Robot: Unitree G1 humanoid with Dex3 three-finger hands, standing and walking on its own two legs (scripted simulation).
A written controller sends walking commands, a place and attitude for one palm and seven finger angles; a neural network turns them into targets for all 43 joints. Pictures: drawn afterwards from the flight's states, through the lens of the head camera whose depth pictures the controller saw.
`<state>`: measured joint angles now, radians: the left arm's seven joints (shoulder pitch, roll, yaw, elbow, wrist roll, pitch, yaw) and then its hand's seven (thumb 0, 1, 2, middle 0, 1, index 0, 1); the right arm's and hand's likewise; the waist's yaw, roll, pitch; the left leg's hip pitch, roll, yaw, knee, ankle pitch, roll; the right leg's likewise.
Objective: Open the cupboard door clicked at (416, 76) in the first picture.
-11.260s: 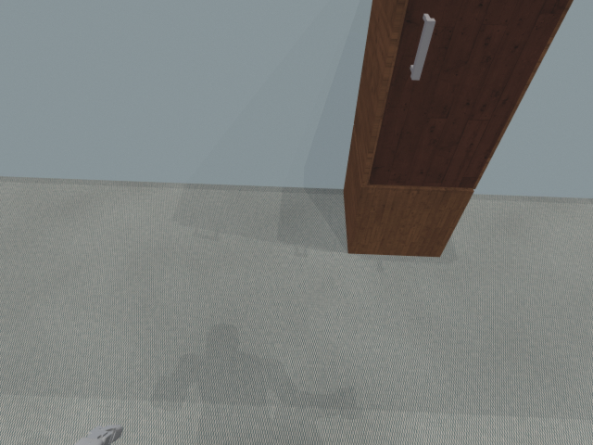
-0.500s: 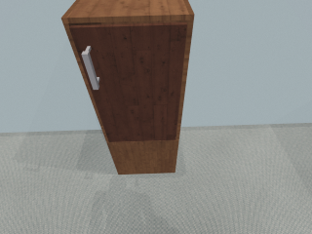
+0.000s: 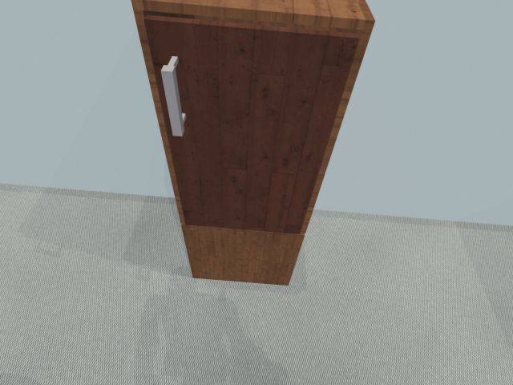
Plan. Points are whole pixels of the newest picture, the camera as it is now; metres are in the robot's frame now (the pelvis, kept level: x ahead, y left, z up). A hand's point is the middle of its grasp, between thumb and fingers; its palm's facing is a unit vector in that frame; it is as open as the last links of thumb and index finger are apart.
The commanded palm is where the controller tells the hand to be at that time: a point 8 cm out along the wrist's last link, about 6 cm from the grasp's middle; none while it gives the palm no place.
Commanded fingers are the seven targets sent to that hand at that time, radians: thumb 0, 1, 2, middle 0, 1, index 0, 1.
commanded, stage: come to a stop and stand still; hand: left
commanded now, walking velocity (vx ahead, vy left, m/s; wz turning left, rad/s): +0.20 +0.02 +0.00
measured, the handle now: (176, 97) +0.56 +0.21 +0.14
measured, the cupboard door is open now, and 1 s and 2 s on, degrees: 0 0 0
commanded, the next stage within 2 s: look again from close up in 1.42 s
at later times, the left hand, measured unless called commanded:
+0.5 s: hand out of the picture +0.14 +0.16 -0.15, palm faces +0.03 -0.97 -0.26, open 7.4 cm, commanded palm none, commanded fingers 0.00 0.90 0.90 -0.20 -0.30 -0.20 -0.30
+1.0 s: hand out of the picture +0.01 +0.18 -0.16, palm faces +0.10 -0.97 -0.21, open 7.4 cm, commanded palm none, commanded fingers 0.00 0.90 0.90 -0.20 -0.30 -0.20 -0.30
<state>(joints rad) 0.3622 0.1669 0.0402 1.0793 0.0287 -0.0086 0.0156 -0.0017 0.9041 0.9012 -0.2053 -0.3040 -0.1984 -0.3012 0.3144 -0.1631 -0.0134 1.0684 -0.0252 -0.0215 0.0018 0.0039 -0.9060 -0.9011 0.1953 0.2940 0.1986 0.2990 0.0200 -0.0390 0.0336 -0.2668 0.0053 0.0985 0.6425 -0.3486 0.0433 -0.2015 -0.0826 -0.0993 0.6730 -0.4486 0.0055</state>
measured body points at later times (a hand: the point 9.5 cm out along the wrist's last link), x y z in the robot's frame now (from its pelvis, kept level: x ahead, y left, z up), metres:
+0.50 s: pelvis +0.06 -0.03 +0.01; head +0.11 -0.05 +0.45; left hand +0.13 +0.21 -0.13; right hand +0.08 -0.25 -0.16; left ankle -0.02 +0.10 -0.66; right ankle +0.10 -0.11 -0.72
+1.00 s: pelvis +0.01 +0.00 +0.01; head +0.03 +0.00 +0.46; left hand +0.01 +0.23 -0.14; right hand +0.06 -0.23 -0.14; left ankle +0.01 +0.11 -0.72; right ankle -0.01 -0.11 -0.71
